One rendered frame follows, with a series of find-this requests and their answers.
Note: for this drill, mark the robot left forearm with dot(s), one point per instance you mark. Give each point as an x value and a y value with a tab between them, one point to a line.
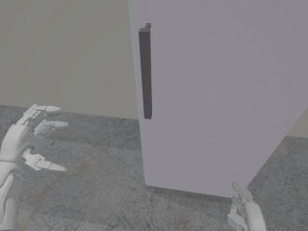
11	177

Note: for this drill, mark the robot left hand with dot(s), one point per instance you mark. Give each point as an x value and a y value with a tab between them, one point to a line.
15	145

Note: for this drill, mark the robot right hand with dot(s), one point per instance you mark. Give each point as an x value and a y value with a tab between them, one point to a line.
251	217

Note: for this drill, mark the fridge door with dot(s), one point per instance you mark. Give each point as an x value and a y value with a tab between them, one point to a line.
229	80

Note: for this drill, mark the handle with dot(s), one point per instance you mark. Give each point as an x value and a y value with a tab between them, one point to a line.
146	78

